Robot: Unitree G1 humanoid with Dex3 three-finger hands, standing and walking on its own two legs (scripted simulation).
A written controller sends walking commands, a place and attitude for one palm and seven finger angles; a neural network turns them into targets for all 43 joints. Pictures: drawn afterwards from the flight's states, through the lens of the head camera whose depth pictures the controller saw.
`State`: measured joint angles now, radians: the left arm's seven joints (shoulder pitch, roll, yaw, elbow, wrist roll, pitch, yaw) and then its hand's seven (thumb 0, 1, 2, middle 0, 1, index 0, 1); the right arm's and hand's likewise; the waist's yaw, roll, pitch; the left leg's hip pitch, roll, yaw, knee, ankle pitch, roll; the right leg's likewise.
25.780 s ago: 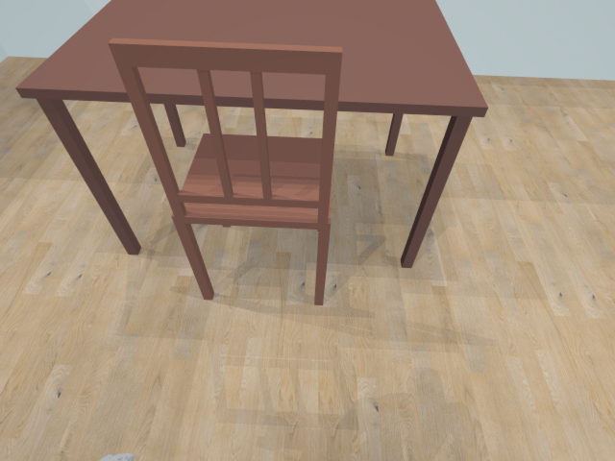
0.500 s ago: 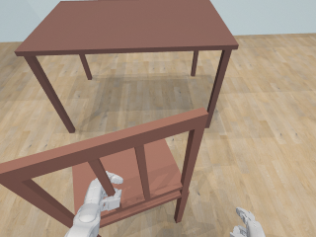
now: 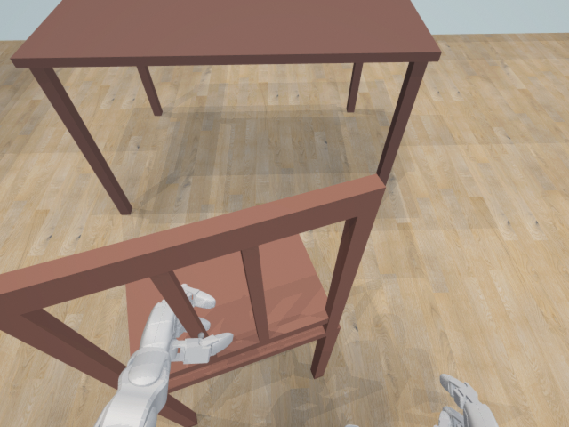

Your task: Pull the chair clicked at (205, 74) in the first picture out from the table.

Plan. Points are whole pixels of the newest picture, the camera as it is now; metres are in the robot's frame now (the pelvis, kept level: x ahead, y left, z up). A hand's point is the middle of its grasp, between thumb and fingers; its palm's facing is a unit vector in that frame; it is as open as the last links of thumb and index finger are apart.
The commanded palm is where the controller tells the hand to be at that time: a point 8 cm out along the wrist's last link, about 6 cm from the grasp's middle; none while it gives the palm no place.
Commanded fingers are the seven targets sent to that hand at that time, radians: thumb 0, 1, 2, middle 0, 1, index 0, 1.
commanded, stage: open the thumb and straighten the fingers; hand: left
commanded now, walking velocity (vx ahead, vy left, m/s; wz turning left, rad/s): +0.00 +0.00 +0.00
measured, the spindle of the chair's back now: (191, 321) +0.28 +0.15 -0.04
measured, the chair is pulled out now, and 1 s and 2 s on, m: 0.58 0.58 0.58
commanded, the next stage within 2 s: draw the fingers out of the gap in 0.48 s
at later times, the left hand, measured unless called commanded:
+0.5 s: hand (199, 338) +0.26 +0.14 -0.07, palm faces -0.03 -0.98 -0.20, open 17.1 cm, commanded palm +0.24 +0.19 -0.04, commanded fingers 0.00 -0.55 0.20 0.00 0.00 0.00 0.00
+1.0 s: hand (191, 399) +0.18 +0.14 -0.07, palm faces -0.01 -0.98 -0.19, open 17.5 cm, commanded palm +0.16 +0.18 -0.05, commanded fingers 0.00 -0.55 0.20 0.00 0.00 0.00 0.00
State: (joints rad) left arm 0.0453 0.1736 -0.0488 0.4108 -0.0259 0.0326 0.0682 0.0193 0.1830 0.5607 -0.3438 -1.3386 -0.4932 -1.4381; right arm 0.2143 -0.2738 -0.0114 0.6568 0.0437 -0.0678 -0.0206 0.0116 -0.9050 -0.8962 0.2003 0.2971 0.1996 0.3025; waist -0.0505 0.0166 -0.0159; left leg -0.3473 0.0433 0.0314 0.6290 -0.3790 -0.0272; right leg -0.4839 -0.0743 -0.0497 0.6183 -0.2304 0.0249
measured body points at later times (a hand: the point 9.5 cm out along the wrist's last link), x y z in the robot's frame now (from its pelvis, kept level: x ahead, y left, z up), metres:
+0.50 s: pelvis +0.00 -0.01 -0.02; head +0.06 -0.03 +0.42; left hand +0.26 +0.19 -0.05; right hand +0.17 -0.26 -0.12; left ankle -0.04 +0.14 -0.72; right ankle +0.05 -0.14 -0.72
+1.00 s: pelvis +0.00 -0.01 -0.03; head +0.04 -0.02 +0.41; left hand +0.17 +0.19 -0.06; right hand +0.19 -0.25 -0.11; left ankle -0.04 +0.14 -0.72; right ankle +0.05 -0.14 -0.72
